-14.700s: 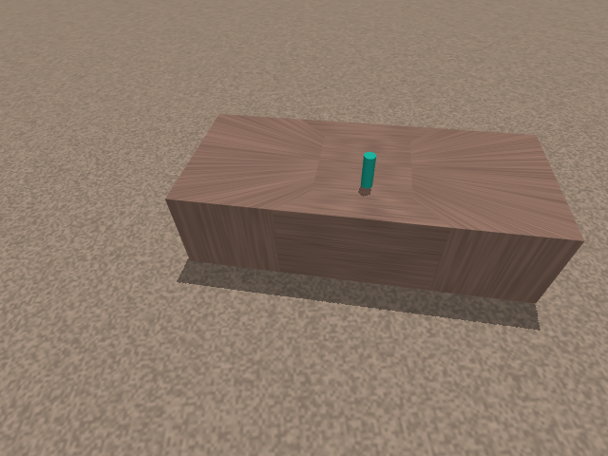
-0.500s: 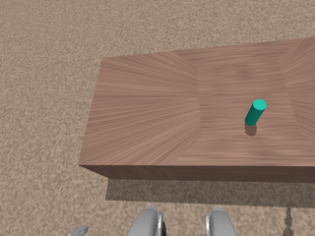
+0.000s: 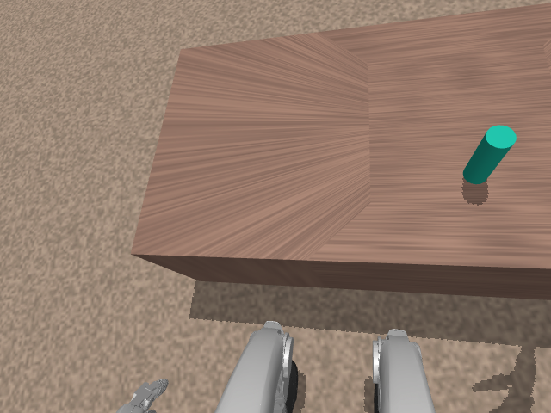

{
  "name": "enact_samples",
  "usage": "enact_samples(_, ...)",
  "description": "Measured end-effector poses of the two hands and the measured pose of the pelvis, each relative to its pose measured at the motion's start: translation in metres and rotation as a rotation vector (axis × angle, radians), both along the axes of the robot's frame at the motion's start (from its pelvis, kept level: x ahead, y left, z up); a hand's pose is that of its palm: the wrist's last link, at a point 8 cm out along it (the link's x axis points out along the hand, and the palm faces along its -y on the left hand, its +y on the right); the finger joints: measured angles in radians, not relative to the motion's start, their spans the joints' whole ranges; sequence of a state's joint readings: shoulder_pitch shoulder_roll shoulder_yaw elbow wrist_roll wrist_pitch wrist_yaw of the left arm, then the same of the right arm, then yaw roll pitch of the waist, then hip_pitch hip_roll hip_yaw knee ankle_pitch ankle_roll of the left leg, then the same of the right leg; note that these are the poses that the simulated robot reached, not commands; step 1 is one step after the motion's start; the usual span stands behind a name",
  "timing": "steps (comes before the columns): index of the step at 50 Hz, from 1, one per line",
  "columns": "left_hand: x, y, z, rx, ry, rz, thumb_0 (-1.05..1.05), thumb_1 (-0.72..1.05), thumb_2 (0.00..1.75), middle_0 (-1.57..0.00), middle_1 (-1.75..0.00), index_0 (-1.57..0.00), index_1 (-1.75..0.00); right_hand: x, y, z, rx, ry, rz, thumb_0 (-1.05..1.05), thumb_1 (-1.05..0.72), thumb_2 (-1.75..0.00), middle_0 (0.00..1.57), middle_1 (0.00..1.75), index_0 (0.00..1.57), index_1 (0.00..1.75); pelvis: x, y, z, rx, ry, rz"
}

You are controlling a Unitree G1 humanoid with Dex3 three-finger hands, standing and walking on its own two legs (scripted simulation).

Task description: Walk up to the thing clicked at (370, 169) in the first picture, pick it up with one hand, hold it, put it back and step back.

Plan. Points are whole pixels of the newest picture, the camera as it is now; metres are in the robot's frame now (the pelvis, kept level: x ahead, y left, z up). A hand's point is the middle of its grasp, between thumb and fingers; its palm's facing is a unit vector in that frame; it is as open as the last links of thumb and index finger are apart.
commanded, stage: approach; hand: right
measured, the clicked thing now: (486, 157) +0.55 -0.28 -0.17
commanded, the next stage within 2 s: close in in 0.28 s
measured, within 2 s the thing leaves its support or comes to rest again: neither
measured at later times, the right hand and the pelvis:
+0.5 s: hand (524, 192) +0.49 -0.33 -0.18, palm faces +0.23 +0.97 -0.01, open 17.1 cm; pelvis -0.06 +0.01 -0.21, yaw +4 degrees
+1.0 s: hand (487, 179) +0.51 -0.27 -0.17, palm faces +0.26 +0.97 -0.01, open 16.5 cm; pelvis -0.05 +0.01 -0.20, yaw +2 degrees
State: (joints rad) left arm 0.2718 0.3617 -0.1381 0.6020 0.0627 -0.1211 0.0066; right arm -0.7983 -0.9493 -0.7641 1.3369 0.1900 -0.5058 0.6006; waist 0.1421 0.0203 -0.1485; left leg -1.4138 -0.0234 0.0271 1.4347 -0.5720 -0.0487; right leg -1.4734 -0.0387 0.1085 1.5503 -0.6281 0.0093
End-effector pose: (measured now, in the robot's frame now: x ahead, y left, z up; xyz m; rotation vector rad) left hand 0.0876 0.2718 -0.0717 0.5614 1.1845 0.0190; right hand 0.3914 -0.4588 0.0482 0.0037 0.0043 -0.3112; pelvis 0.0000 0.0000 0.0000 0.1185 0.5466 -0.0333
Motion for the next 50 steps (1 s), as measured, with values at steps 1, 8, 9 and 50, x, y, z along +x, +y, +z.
enact_samples(1, 0.0, 0.0, -0.01, 0.0, 0.001, -0.002, 0.01, 0.89, 0.9, -0.19, -0.29, -0.18, -0.3, 0.003, 0.004, -0.012, 0.002, -0.01, 0.007, -0.01, 0.59, -0.03, 0.05, 0.05, 0.05, 0.04, -0.002, 0.001, -0.01, 0.002, 0.011, 0.002)
enact_samples(8, -0.008, 0.004, -0.087, 0.006, 0.025, -0.002, 0.0, 0.9, 0.9, -0.19, -0.29, -0.18, -0.3, 0.027, 0.025, -0.095, 0.014, -0.044, 0.022, -0.01, 0.57, -0.01, 0.06, 0.04, 0.05, 0.03, -0.021, 0.008, -0.082, 0.02, 0.062, 0.014)
enact_samples(9, -0.011, 0.005, -0.098, 0.006, 0.035, 0.0, 0.0, 0.9, 0.89, -0.19, -0.29, -0.18, -0.3, 0.03, 0.027, -0.105, 0.009, -0.043, 0.023, -0.01, 0.56, -0.01, 0.06, 0.04, 0.06, 0.03, -0.024, 0.009, -0.092, 0.022, 0.067, 0.016)
enact_samples(50, -0.082, 0.014, -0.219, -0.011, 0.176, 0.181, 0.0, 0.92, 0.89, -0.21, -0.3, -0.21, -0.3, 0.084, 0.138, -0.219, -0.011, 0.003, 0.047, -0.01, 0.3, -0.04, 0.09, 0.03, 0.06, 0.02, -0.05, 0.011, -0.204, 0.007, 0.075, 0.029)
